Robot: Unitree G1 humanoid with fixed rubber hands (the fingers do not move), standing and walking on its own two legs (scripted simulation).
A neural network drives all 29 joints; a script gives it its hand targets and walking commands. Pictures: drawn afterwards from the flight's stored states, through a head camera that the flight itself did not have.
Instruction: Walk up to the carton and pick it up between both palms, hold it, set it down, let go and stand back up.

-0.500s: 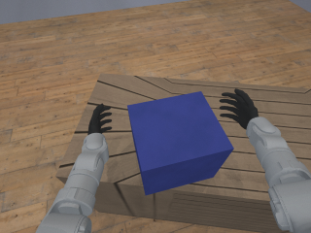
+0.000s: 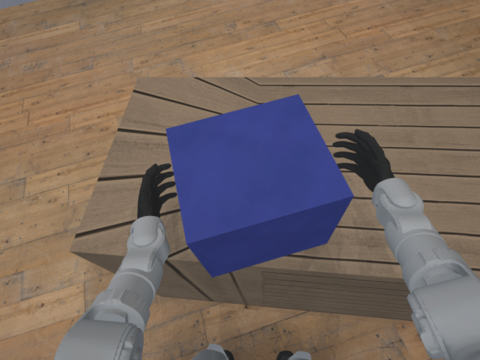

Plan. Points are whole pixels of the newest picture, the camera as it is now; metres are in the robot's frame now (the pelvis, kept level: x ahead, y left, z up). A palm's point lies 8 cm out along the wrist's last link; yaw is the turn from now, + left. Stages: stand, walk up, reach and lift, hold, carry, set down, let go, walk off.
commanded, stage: reach and lift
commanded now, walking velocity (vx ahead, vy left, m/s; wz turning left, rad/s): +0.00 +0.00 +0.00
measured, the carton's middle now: (253, 190) +0.41 +0.04 -0.02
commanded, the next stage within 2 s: none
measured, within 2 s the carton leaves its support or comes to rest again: leaves its support in 1.84 s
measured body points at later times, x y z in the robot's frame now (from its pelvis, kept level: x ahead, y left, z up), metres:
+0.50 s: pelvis +0.01 +0.00 +0.00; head +0.12 -0.02 +0.43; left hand +0.38 +0.21 -0.01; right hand +0.48 -0.12 +0.01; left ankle +0.00 +0.14 -0.70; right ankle +0.03 -0.08 -0.70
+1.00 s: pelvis +0.01 +0.02 +0.00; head +0.12 +0.00 +0.44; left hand +0.38 +0.21 -0.01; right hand +0.48 -0.10 +0.02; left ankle +0.00 +0.14 -0.70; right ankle +0.03 -0.08 -0.70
